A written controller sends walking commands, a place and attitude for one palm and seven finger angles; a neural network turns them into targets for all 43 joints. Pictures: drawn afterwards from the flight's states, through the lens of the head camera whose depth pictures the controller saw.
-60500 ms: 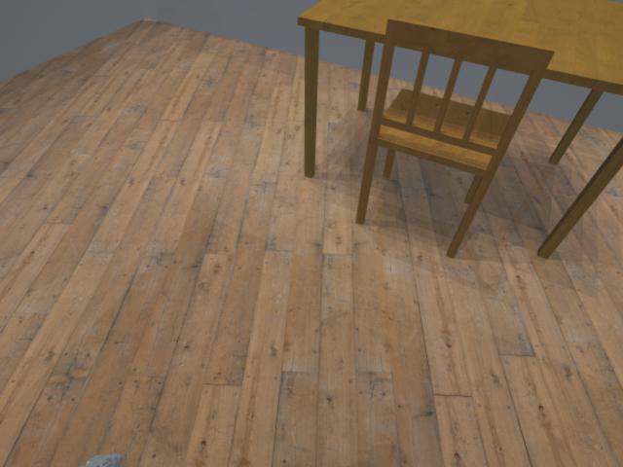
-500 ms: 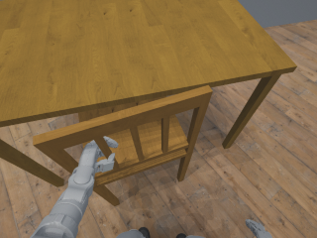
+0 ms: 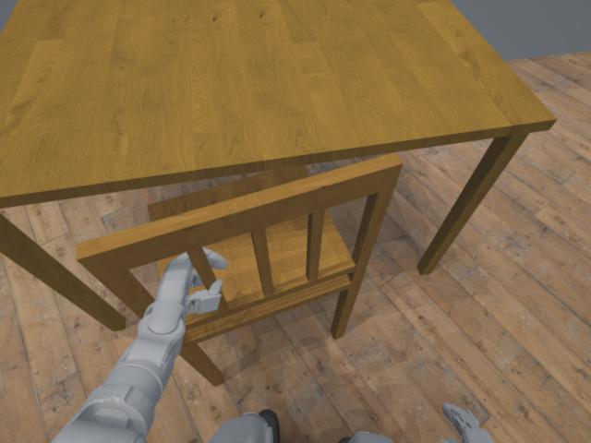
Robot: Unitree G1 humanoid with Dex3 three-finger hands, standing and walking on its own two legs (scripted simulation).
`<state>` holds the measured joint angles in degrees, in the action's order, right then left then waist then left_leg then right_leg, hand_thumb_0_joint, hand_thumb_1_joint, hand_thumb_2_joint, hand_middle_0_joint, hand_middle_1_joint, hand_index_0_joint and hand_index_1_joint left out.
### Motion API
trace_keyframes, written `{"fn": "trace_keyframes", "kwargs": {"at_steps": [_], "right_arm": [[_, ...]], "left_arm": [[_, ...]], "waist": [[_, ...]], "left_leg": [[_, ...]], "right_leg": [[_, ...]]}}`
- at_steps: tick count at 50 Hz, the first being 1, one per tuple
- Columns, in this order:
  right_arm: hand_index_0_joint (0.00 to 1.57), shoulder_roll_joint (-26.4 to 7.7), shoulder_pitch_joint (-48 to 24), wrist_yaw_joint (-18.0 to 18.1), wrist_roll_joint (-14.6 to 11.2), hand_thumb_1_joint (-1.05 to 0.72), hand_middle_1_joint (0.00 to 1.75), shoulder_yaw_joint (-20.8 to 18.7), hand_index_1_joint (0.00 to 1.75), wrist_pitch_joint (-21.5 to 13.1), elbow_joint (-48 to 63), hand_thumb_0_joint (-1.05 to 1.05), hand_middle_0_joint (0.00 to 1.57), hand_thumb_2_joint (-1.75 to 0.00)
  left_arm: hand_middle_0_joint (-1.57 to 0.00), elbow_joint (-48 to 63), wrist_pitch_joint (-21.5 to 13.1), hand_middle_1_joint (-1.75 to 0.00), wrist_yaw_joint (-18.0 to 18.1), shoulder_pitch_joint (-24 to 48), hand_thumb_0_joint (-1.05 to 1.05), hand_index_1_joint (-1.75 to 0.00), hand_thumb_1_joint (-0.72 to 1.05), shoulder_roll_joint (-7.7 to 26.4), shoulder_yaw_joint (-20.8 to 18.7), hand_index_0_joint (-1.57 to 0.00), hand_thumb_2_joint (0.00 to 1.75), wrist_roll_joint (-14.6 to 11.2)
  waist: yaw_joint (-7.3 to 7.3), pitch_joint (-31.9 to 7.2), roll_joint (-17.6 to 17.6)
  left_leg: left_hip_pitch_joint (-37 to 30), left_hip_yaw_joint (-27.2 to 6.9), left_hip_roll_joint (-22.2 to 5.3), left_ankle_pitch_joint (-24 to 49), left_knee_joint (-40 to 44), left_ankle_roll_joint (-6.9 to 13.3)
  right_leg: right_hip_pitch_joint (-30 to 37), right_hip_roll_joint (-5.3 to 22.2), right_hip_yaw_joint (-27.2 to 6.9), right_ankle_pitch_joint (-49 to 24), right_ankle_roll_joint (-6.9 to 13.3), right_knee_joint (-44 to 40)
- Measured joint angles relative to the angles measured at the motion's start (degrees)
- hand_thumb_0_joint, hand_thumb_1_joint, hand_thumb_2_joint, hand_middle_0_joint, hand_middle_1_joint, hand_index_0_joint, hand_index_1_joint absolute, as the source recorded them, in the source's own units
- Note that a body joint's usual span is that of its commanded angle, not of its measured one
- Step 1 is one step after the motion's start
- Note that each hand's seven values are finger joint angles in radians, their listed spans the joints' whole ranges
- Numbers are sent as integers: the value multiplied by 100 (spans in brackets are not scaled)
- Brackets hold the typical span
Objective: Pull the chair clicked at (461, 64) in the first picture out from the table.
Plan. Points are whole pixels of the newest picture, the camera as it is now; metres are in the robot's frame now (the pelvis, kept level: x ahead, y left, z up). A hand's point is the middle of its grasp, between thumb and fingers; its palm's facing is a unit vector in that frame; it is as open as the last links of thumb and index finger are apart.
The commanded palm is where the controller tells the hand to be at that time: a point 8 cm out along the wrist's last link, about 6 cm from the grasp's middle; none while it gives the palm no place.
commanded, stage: step backward, pulling the chair out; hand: left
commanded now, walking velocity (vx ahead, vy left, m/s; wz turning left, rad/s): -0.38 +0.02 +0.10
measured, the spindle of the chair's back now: (263, 263) +0.40 +0.08 -0.09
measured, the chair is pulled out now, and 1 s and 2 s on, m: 0.02 0.14 0.34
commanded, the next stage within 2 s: none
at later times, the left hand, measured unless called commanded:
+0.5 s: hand (213, 325) +0.28 +0.14 -0.06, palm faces -0.06 -0.96 -0.28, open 5.6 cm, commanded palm +0.26 +0.19 -0.05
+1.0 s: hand (209, 376) +0.21 +0.13 -0.06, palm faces -0.02 -0.96 -0.28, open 5.5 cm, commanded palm +0.18 +0.18 -0.06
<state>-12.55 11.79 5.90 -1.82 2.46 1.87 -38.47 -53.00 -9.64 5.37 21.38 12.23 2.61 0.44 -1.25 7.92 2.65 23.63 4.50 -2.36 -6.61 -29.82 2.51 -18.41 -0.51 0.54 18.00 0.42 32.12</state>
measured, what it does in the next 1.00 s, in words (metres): walks backwards: left foot, then right foot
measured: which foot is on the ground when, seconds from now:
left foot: down 0.00-0.08, up 0.10-0.24, down 0.26-0.88, up 0.90-1.00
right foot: down 0.00-0.70, up 0.72-0.82, down 0.84-1.00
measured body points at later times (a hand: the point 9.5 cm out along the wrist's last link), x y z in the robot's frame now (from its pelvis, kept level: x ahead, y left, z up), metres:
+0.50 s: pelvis -0.05 -0.01 +0.00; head +0.02 -0.01 +0.44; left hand +0.28 +0.19 -0.04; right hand +0.07 -0.26 -0.12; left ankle +0.00 +0.14 -0.73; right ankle +0.04 -0.13 -0.73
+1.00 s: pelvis -0.13 -0.01 +0.00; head -0.06 -0.02 +0.44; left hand +0.20 +0.19 -0.04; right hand -0.01 -0.27 -0.13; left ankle -0.11 +0.13 -0.72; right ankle -0.04 -0.14 -0.73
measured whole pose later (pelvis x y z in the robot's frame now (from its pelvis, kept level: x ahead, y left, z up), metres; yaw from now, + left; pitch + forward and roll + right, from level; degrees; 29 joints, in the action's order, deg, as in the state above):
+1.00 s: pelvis -0.13 -0.01 +0.00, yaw +4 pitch +1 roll +1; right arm -14.4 10.8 5.7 -3.0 0.5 3.6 -40.1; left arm -52.2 -7.3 5.5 23.3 10.9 2.2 0.4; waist -3.9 7.6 0.7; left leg 22.4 -2.0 0.0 -22.7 -40.0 -1.8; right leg -23.5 3.0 1.2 8.5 -0.4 30.8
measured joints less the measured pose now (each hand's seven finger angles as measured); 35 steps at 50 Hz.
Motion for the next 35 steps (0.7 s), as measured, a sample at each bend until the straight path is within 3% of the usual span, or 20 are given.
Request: {"fn": "trace_keyframes", "kwargs": {"at_steps": [2,4,7,9,11,13,16,21,26,32,33,35], "right_arm": [[20,40,-29,-29,0,-90,30,-3,30,-50,7,1,20,-90],[21,55,-44,-30,-30,-90,30,-23,30,-63,-13,1,20,-90],[21,-12,-92,2,-52,-90,30,-68,30,-48,-126,1,20,-90],[21,-115,-109,25,-60,-90,30,-98,30,-29,-189,1,20,-90],[21,-243,-99,58,-89,-90,30,-121,30,8,-202,1,20,-90],[20,-424,-59,87,-89,-90,30,-192,30,81,-137,1,20,-90],[20,-447,-199,91,-83,-90,30,-307,30,261,-94,1,20,-90],[20,-243,-237,1,-41,-90,30,-284,30,415,259,1,20,-90],[20,6,-172,-72,-52,-90,30,-192,30,403,372,1,20,-90],[20,-26,-73,-44,-89,-90,30,-118,30,246,31,1,20,-90],[20,-64,-20,-29,-88,-90,30,-98,30,221,-11,1,20,-90],[20,-93,59,19,-64,-90,30,-91,30,193,-58,1,20,-90]], "left_arm": [[-16,34,4,-119,-13,2,8,-145,64,35,-64,-50,79,22],[-16,83,1,-119,-7,-48,8,-145,65,68,-107,-50,80,21],[-16,138,-18,-119,38,-167,8,-145,66,72,-193,-49,80,21],[-16,178,47,-119,48,-217,9,-145,65,45,-229,-49,80,35],[-16,226,141,-119,43,-223,9,-145,64,13,-235,-49,81,35],[-16,338,265,-120,38,-185,9,-145,64,-50,-178,-49,81,22],[-15,509,377,-119,33,-26,8,-145,65,-31,-103,-49,80,-6],[-14,839,398,-119,-15,-137,8,-144,67,112,-54,-47,79,30],[-14,930,268,-121,-42,-403,7,-142,68,114,-94,-46,79,14],[-15,604,141,-121,-20,-366,8,-143,66,-104,-46,-47,81,48],[-16,551,156,-121,-23,-330,8,-143,65,-142,-11,-47,81,48],[-17,473,176,-122,-31,-202,8,-143,64,-170,71,-48,81,50]], "waist": [[-7,65,86],[-35,64,111],[-54,10,-60],[-103,-43,-164],[-208,-110,-209],[-293,-172,-73],[-242,31,-183],[-173,76,-375],[-128,-3,-284],[-185,-156,-214],[-198,-208,-202],[-202,-218,-228]], "left_leg": [[73,-53,-104,-40,-147,-65],[198,-128,-122,-375,-373,-147],[376,-355,170,-1324,-1277,-339],[215,-489,328,-1596,-1388,-384],[-116,-581,323,-1295,-896,-388],[-422,-734,148,-521,-265,-350],[-440,-697,196,-742,-154,-435],[-317,-573,162,-561,-109,-441],[-146,-618,17,-620,-383,-523],[-51,-607,201,-1632,-1056,-384],[-219,-591,199,-1560,-758,-345],[-234,-609,226,-728,-465,-320]], "right_leg": [[52,-36,145,-610,-24,-190],[-5,-61,192,-654,-23,-136],[-153,83,62,-526,4,-5],[-212,218,-24,-566,-36,-26],[-287,346,-9,-579,-92,-6],[-403,359,121,-546,-157,87],[-413,426,95,-740,-283,-26],[-565,376,-27,-953,-196,-127],[-673,230,16,-978,-99,-4],[-704,372,132,-1167,-89,-175],[-732,403,166,-1189,-116,-174],[-814,463,213,-1126,-162,-59]]}}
